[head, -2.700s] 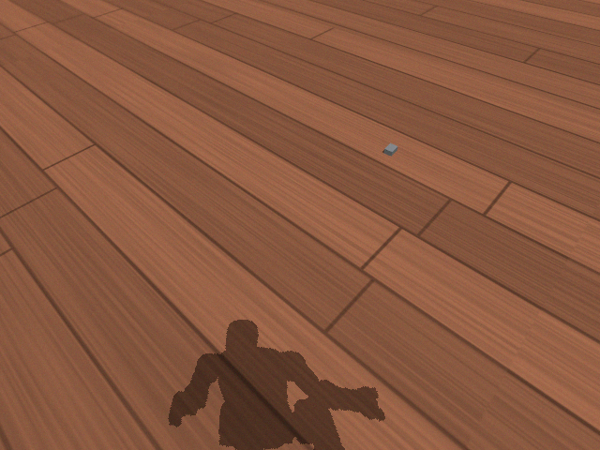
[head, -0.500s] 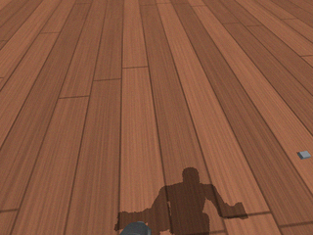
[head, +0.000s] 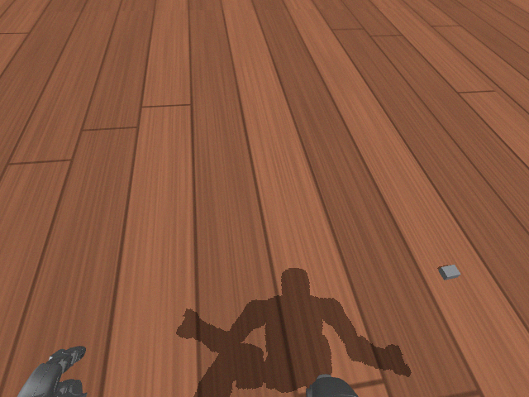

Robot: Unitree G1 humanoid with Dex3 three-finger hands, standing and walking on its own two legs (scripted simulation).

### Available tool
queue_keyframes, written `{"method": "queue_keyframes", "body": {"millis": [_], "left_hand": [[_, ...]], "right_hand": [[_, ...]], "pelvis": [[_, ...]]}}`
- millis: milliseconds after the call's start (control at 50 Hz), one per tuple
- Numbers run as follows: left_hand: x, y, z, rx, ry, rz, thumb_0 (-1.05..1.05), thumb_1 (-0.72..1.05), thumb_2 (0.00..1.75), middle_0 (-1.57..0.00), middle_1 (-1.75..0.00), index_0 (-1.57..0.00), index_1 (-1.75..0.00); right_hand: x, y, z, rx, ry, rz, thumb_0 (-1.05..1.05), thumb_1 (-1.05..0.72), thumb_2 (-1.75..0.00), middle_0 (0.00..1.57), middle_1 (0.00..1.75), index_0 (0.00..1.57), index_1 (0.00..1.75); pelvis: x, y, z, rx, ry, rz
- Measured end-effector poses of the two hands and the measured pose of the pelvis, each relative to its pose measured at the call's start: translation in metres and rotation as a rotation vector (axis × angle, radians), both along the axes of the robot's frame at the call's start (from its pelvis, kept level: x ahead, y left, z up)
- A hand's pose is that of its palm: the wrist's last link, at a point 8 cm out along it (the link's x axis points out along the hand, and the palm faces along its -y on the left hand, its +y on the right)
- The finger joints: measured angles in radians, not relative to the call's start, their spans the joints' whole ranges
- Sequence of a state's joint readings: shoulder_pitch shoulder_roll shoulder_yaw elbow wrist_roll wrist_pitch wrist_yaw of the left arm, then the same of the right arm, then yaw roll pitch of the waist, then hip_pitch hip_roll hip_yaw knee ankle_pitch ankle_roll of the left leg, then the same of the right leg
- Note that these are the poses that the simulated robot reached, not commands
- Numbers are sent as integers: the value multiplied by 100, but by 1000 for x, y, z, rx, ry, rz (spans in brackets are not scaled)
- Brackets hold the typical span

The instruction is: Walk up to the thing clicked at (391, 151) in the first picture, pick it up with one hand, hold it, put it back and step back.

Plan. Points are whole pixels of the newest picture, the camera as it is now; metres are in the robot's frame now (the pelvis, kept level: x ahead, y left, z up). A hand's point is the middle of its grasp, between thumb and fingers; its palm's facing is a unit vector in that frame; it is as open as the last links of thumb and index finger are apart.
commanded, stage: walk up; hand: left
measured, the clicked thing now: (449, 272) +0.64 -0.82 -0.72
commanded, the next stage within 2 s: none
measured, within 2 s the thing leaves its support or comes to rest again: neither
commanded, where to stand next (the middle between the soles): +0.36 -1.14 m, yaw +11 degrees
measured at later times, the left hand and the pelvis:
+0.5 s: hand out of the picture +0.15 +0.08 -0.14, palm faces -0.02 -0.96 -0.26, open 7.4 cm; pelvis +0.10 -0.19 +0.02, yaw +3 degrees
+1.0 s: hand (334, 346) +0.22 -0.12 -0.14, palm faces +0.05 -0.94 -0.34, open 7.4 cm; pelvis +0.19 -0.41 +0.01, yaw +6 degrees
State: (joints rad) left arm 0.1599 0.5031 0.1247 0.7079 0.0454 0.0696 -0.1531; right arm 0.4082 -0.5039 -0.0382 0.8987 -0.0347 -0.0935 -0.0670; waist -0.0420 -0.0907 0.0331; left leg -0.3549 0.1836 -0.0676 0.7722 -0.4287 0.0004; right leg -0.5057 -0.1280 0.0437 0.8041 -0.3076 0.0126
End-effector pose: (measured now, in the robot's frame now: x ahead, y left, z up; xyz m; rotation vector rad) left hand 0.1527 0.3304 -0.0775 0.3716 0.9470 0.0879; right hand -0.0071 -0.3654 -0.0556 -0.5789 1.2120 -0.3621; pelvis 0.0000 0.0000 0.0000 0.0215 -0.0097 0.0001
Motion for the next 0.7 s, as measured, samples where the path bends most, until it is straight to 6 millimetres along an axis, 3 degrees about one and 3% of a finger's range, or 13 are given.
{"method": "queue_keyframes", "body": {"millis": [40, 100, 220, 320, 400, 520, 620, 700], "left_hand": [[5, -22, 2, 22, -20, 17, 0, 91, 90, -20, -30, -20, -30], [-6, -53, 8, 16, 4, 68, 0, 91, 90, -20, -30, -20, -30], [-41, -94, 10, 7, 128, 170, 0, 90, 90, -20, -30, -20, -30], [-52, -123, -10, -19, 199, 223, 1, 90, 90, -20, -30, -20, -30], [-39, -157, -28, -41, 238, 204, 1, 91, 90, -20, -30, -20, -30], [-2, -209, -31, -77, 233, 141, 1, 91, 90, -20, -30, -20, -30], [33, -244, -26, -49, 202, 125, 1, 91, 90, -20, -30, -20, -30], [62, -279, -21, 5, 158, 132, 1, 91, 90, -20, -30, -20, -30]], "right_hand": [[13, -32, -10, -18, 27, -9, 1, -90, -90, 21, 30, 21, 30], [42, -58, -13, -9, 33, -17, 1, -90, -90, 20, 30, 21, 30], [108, -75, -3, 62, -12, 82, 1, -90, -90, 20, 30, 20, 30], [144, -88, 3, 76, -28, 143, 0, -90, -90, 20, 30, 21, 30], [156, -116, 6, 43, -46, 134, 0, -90, -90, 20, 30, 21, 30], [169, -174, 26, 0, -84, 104, 0, -90, -90, 21, 30, 21, 30], [177, -240, 30, -36, -72, 110, 0, -90, -90, 21, 30, 21, 30], [188, -307, 18, -58, -42, 97, 0, -89, -90, 21, 30, 21, 30]], "pelvis": [[8, -23, -5, -30, -4, 15], [20, -48, 4, -25, -6, 31], [48, -90, 24, -30, -3, 46], [75, -123, 21, -42, -8, 68], [88, -149, 14, -19, -12, 76], [104, -196, 19, -12, -21, 54], [119, -247, 14, -18, -15, 48], [136, -299, 2, -19, -2, 52]]}}
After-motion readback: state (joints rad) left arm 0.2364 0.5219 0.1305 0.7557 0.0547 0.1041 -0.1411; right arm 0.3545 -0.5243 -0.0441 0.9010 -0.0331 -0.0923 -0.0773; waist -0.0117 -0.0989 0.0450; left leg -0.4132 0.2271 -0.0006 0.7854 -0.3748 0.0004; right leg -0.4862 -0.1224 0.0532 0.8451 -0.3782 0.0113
